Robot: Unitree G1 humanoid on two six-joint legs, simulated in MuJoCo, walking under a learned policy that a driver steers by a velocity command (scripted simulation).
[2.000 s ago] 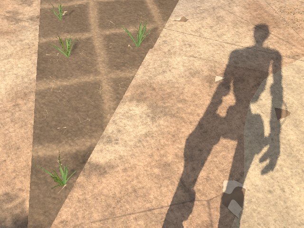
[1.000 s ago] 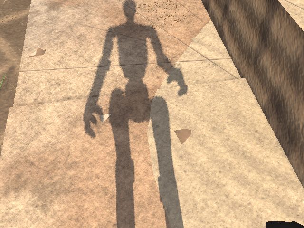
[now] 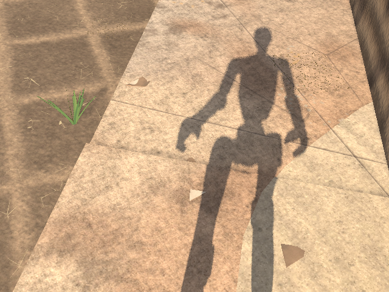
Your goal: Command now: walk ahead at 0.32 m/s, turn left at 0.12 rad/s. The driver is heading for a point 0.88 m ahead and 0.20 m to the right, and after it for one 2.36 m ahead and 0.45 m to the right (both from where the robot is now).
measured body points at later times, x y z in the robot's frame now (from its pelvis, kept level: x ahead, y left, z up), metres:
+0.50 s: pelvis +0.21 -0.11 -0.02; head +0.24 -0.13 +0.43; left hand +0.40 +0.13 -0.11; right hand +0.23 -0.40 -0.14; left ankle +0.13 +0.06 -0.66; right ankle +0.23 -0.19 -0.75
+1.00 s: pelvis +0.51 -0.16 -0.02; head +0.54 -0.17 +0.43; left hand +0.66 +0.08 -0.14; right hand +0.59 -0.46 -0.11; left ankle +0.59 -0.11 -0.75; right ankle +0.35 -0.24 -0.65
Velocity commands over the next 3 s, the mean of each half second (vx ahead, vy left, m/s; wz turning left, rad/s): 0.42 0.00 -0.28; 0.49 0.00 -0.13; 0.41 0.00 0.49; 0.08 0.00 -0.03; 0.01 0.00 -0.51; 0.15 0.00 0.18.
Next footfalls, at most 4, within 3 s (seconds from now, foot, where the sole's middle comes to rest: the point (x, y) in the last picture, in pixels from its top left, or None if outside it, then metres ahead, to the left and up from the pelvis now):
0.38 right None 0.27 -0.20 -0.79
0.88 left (219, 258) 0.63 -0.12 -0.79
1.34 right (276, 208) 0.85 -0.36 -0.79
1.74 left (215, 201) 0.88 -0.11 -0.79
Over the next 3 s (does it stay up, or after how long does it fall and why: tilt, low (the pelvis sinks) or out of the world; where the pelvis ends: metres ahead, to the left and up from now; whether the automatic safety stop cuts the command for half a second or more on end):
stays up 0.84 -0.21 -0.01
